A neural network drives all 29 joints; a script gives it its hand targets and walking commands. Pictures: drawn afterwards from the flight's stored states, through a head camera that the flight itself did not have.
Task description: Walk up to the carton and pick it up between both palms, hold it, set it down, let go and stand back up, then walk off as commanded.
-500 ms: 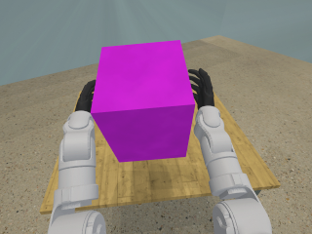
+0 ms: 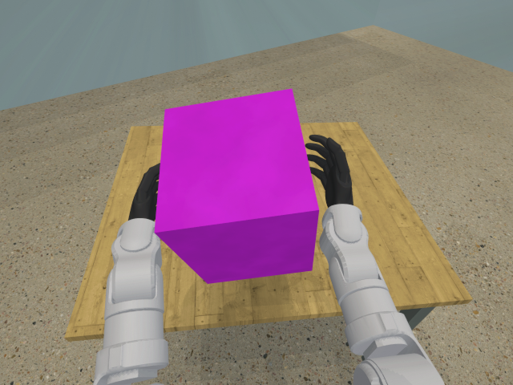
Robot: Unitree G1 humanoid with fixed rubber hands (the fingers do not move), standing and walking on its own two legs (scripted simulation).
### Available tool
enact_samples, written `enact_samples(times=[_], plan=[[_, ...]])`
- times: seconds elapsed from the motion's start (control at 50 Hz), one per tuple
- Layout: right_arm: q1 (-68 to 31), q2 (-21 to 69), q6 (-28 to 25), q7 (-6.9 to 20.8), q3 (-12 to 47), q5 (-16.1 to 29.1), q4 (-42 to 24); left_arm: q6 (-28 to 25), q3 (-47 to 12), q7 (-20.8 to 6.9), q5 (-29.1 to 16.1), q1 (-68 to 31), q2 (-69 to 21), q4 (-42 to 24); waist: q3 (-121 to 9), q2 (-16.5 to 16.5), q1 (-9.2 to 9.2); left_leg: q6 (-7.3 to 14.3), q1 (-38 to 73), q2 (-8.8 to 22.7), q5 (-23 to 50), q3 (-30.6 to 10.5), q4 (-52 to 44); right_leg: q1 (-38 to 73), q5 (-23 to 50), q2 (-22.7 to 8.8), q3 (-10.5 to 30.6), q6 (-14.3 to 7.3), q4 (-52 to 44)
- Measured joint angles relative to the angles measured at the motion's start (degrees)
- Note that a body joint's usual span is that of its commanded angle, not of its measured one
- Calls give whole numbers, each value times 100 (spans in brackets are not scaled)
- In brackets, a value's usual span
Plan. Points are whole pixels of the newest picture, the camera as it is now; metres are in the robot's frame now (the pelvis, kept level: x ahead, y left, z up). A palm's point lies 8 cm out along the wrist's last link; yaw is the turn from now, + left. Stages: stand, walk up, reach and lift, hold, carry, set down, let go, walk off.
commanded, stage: set down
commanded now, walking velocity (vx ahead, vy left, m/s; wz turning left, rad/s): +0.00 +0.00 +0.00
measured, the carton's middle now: (245, 197) +0.41 -0.01 +0.10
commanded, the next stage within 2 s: none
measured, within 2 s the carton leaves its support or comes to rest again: neither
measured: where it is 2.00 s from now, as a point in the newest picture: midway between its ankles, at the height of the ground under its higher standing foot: outside the picture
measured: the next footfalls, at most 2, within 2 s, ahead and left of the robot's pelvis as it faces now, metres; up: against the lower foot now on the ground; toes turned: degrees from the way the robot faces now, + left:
none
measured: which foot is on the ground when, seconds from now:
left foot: down 0.00-1.00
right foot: down 0.00-1.00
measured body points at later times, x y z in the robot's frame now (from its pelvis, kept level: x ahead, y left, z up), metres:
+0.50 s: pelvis +0.00 +0.00 +0.00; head +0.01 +0.01 +0.45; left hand +0.36 +0.14 +0.09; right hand +0.38 -0.15 +0.12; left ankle +0.00 +0.14 -0.75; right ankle +0.03 -0.11 -0.75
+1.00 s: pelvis +0.01 +0.00 +0.00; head +0.01 +0.01 +0.45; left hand +0.37 +0.14 +0.06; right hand +0.40 -0.15 +0.10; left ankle +0.00 +0.14 -0.75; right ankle +0.03 -0.11 -0.75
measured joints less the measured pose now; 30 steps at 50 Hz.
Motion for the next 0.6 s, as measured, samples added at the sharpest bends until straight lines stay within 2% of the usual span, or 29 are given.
enact_samples(times=[0.18, 0.3, 0.6], plan=[[3, 0, -142, 87, -107, -49, 164, -13, 0, 91, 0, 17, -83, 19, 150, 0, 22, 0, -1, 0, 12, 0, 0, 0, 9, 0, -1, -6, 0], [-22, 0, -298, 170, -233, -254, 347, -141, -1, 183, 0, 30, -139, 126, 211, 0, 34, 0, 0, 0, 8, 0, -1, 0, 1, 0, -3, -16, 0], [-100, -1, -625, 392, -594, -521, 1053, -624, 0, 416, 0, 45, -151, 891, 217, 0, 195, 3, 0, 0, 3, 0, -3, 1, -7, 0, -6, -24, 0]])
